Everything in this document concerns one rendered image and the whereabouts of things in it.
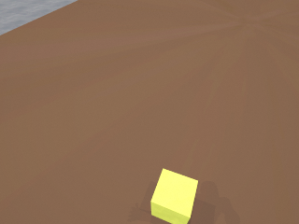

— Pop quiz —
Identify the carton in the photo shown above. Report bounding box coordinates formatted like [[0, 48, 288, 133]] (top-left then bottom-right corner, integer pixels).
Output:
[[150, 169, 198, 224]]

